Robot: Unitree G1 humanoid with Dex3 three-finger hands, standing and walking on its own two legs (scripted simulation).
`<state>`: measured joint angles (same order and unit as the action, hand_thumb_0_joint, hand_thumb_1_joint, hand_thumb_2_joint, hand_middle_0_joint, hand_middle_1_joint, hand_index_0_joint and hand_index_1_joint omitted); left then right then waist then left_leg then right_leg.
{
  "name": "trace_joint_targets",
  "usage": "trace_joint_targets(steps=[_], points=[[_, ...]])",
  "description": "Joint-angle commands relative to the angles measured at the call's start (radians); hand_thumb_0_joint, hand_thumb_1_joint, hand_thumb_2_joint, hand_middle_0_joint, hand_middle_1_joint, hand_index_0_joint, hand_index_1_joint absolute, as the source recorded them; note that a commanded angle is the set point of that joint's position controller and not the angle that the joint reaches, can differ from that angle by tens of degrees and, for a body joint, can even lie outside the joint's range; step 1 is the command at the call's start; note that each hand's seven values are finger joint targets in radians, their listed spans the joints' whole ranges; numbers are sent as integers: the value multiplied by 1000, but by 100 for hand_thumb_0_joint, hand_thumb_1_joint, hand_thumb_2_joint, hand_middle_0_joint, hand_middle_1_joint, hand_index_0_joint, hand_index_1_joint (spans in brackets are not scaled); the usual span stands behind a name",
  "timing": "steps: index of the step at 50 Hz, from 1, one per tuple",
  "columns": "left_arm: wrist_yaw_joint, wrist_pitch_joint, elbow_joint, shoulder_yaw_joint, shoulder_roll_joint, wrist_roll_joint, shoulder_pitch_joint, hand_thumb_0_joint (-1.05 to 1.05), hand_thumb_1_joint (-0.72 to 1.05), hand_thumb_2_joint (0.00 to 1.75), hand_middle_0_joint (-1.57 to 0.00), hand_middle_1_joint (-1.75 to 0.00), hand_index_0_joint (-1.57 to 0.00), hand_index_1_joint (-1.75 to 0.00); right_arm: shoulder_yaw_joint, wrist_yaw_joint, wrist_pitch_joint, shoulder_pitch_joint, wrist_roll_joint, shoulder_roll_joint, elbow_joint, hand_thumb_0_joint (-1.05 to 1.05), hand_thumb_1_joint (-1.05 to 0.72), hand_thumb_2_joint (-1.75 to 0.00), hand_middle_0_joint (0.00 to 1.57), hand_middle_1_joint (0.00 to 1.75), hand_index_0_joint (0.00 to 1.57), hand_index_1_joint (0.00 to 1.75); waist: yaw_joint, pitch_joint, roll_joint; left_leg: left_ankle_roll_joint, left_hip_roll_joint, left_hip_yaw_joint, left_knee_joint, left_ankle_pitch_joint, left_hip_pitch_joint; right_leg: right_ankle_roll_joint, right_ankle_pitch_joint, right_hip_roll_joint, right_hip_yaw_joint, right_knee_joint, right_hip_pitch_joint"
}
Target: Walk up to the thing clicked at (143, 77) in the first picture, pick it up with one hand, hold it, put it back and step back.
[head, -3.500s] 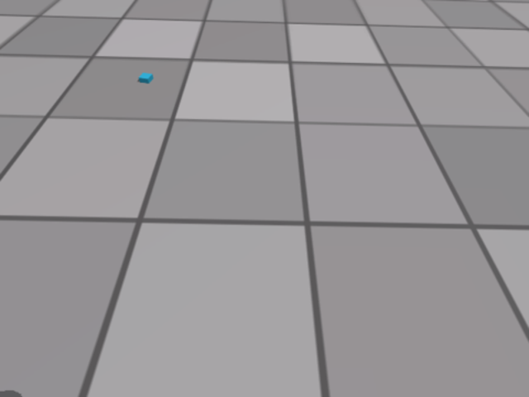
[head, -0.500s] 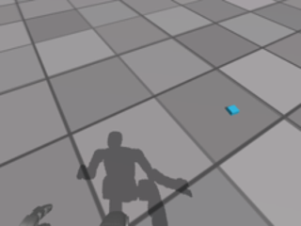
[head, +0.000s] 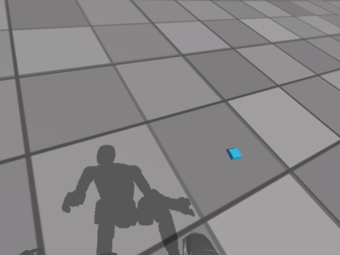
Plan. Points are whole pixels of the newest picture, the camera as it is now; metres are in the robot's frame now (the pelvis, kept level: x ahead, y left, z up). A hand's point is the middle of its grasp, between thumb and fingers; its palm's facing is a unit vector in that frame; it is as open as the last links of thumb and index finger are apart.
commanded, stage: walk up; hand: left
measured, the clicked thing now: (234, 154) +0.89 -0.65 -0.74
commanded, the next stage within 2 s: none
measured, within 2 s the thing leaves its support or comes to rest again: neither
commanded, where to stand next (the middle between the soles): +0.48 -0.93 m, yaw +12 degrees
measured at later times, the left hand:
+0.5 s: hand out of the picture +0.11 +0.07 -0.15, palm faces +0.13 -0.93 -0.35, open 7.4 cm
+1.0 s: hand (195, 222) +0.23 -0.11 -0.16, palm faces +0.07 -0.92 -0.40, open 7.4 cm
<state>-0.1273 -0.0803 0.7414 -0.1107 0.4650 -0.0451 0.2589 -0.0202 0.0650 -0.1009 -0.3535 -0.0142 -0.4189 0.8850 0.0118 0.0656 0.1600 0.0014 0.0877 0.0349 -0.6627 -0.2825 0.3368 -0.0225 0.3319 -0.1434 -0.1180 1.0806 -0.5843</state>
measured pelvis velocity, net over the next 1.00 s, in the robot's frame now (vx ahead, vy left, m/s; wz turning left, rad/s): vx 0.18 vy -0.43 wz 0.10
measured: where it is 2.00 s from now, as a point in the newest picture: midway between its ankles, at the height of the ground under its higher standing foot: (274, 230)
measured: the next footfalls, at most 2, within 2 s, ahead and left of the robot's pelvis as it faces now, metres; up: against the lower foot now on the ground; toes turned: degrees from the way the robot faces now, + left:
right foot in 0.16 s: +0.14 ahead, -0.28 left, +0.00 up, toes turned -3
left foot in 0.54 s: +0.25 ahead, -0.15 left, +0.00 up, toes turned +11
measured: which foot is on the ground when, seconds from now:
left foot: down 0.00-0.16, up 0.18-0.52, down 0.54-0.98, up 1.00-1.00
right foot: up 0.00-0.14, down 0.16-0.54, up 0.56-0.94, down 0.96-1.00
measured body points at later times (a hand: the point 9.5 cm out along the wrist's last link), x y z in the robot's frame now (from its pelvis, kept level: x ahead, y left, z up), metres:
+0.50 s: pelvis +0.11 -0.22 +0.00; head +0.14 -0.18 +0.45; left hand +0.10 +0.12 -0.12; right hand +0.22 -0.53 -0.09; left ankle +0.20 -0.14 -0.70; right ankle +0.10 -0.28 -0.72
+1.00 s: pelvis +0.18 -0.43 -0.03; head +0.19 -0.40 +0.42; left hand +0.23 -0.06 -0.13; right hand +0.25 -0.82 -0.08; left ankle +0.20 -0.18 -0.71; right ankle +0.24 -0.59 -0.72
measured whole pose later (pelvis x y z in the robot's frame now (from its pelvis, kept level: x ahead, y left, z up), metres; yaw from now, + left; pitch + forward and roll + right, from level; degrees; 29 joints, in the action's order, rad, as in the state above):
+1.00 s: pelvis +0.18 -0.43 -0.03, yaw +6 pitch -1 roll -1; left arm -0.11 -0.09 0.78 -0.15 0.51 -0.06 0.28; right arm -0.08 0.09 -0.05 -0.33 -0.04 -0.55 0.95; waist -0.01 0.04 0.05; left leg 0.03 0.22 -0.10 -0.88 -0.46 0.49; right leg -0.05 0.39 -0.08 -0.01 0.86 -0.45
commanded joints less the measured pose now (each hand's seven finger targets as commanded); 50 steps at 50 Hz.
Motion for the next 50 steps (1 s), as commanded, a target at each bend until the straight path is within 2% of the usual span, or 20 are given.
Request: trace_joint_targets(steps=[1, 4, 7, 8, 9, 10, 11, 14, 17, 20, 24, 26, 27, 29, 33, 44, 46, 48, 49, 50], points=[[-9, 10, -79, -65, 153, -2, -26, 0, 90, 90, -20, -30, -20, -30, -133, 10, -32, 4, -19, -400, -54, 0, -90, -90, 20, 30, 20, 30, -21, -3, -403, 191, 131, -157, 342, -283, 86, -11, -3, 7, 95, -175, 32], [-6, 12, -70, -78, 173, -1, -25, 0, 90, 90, -20, -30, -20, -30, -142, 13, -17, 64, -25, -428, -56, 0, -90, -90, 20, 30, 20, 30, 7, -48, -416, 186, 169, -173, 286, -292, 123, 9, 45, 12, 120, -246, 143], [14, 27, 29, -105, 195, -9, 196, 0, 90, 90, -20, -30, -20, -30, -116, 23, 10, 125, -28, -340, -60, 0, -90, -90, 20, 30, 20, 30, 137, -139, -212, 129, 77, -30, -87, -222, 267, 19, 20, 96, 201, -476, 486], [27, 40, 49, -123, 260, -29, 272, 0, 90, 90, -20, -30, -20, -30, -79, 27, 20, 92, -23, -226, -55, 0, -90, -90, 20, 30, 20, 30, 195, -128, 80, 88, -28, 76, -430, -250, 422, 37, 139, 27, 48, -637, 557], [39, 51, 13, -121, 320, -36, 231, 0, 90, 90, -20, -30, -20, -30, -48, 36, 25, 50, -3, -154, -63, 0, -90, -90, 20, 30, 20, 30, 174, -71, 224, 56, -139, -1, -630, -359, 613, 70, 215, -132, -275, -764, 504], [52, 60, -39, -120, 368, -23, 84, 0, 90, 90, -20, -30, -20, -30, -77, 54, 25, 28, 1, -222, -60, 0, -90, -90, 20, 30, 20, 30, 95, -61, 195, 51, -78, -61, -672, -295, 588, 159, 295, -221, -457, -895, 470], [57, 60, -52, -123, 371, -1, 20, 0, 90, 90, -20, -30, -20, -30, -91, 58, 23, 49, 4, -276, -37, 0, -90, -90, 20, 30, 20, 30, 69, -25, 163, 57, -19, -89, -642, -243, 528, 182, 400, -238, -461, -931, 377], [63, 69, -36, -82, 249, -3, -22, 0, 90, 90, -20, -30, -20, -30, -89, 39, 5, -16, 30, -295, 48, 0, -90, -90, 20, 30, 20, 30, 21, 19, 96, 55, -24, -70, -480, -147, 411, 189, 44, -87, -108, -725, 345], [63, 76, -51, -59, 187, -4, -14, 0, 90, 90, -20, -30, -20, -30, -75, 26, 1, -53, 13, -253, 67, 0, -90, -90, 20, 30, 20, 30, 23, 19, 58, 43, -55, -8, -325, -131, 325, 263, -104, -74, -41, -712, 354], [64, 75, -80, -47, 161, -12, 11, 0, 90, 90, -20, -30, -20, -30, -68, 21, -3, -26, 13, -242, 36, 0, -90, -90, 20, 30, 20, 30, 44, -14, 31, 53, -62, 30, -197, -90, 276, 271, -234, -107, -41, -712, 409], [61, 56, -133, -34, 155, -13, -62, 0, 90, 90, -20, -30, -20, -30, -70, 30, -7, -166, 24, -216, 48, 0, -90, -90, 20, 30, 20, 30, -34, -94, -40, 64, -82, 67, 60, 164, -83, 201, -386, -70, 77, -544, 290], [64, 57, -155, -15, 101, -5, -13, 0, 90, 90, -20, -30, -20, -30, -105, 53, -4, -265, 9, -291, 55, 0, -90, -90, 20, 30, 20, 30, -91, -161, -231, 105, 33, -131, 198, 212, -380, 84, -269, 50, 162, -221, 84], [64, 52, -158, -11, 67, -11, 41, 0, 90, 90, -20, -30, -20, -30, -131, 66, 1, -270, -5, -372, 30, 0, -90, -90, 20, 30, 20, 30, -78, -210, -387, 202, 299, -575, 243, 133, -521, 20, 208, 146, 133, -29, -157], [69, 14, -123, -54, 229, -22, 80, 0, 90, 90, -20, -30, -20, -30, -141, 78, 5, -129, 29, -407, -39, 0, -90, -90, 20, 30, 20, 30, -48, -149, -180, 345, 473, -784, 353, -168, -300, -5, 221, 86, -39, 236, -150], [48, 3, -75, -72, 202, -19, 75, 0, 90, 90, -20, -30, -20, -30, -106, 56, -8, -1, 3, -311, -41, 0, -90, -90, 20, 30, 20, 30, 8, 5, -162, 196, 224, -335, 356, -222, 85, 18, 49, 69, -42, 148, 18], [8, -17, -78, -77, 177, -10, -9, 0, 90, 90, -20, -30, -20, -30, -151, 37, -9, 7, -26, -447, -21, 0, -90, -90, 20, 30, 20, 30, -29, -57, -413, 197, 213, -237, 266, -339, 31, 0, 139, 20, 72, -164, 20], [10, -9, -32, -86, 175, -5, 101, 0, 90, 90, -20, -30, -20, -30, -146, 37, 5, 109, -28, -450, -35, 0, -90, -90, 20, 30, 20, 30, 51, -83, -403, 165, 196, -152, 207, -295, 187, 22, 80, 36, 138, -321, 251], [30, 6, 67, -114, 216, -16, 316, 0, 90, 90, -20, -30, -20, -30, -107, 44, 29, 141, -34, -320, -33, 0, -90, -90, 20, 30, 20, 30, 173, -125, -64, 90, 41, 35, -227, -343, 366, 24, 66, 111, 160, -524, 500], [41, 14, 55, -125, 300, -37, 327, 0, 90, 90, -20, -30, -20, -30, -64, 48, 38, 116, -21, -198, -41, 0, -90, -90, 20, 30, 20, 30, 203, -38, 242, 40, -109, 100, -552, -417, 613, 60, 323, -31, -166, -694, 441], [51, 22, -24, -123, 344, -38, 171, 0, 90, 90, -20, -30, -20, -30, -77, 61, 45, 74, -7, -215, -46, 0, -90, -90, 20, 30, 20, 30, 122, 5, 182, 27, -113, -27, -629, -327, 604, 141, 496, -156, -415, -885, 313]])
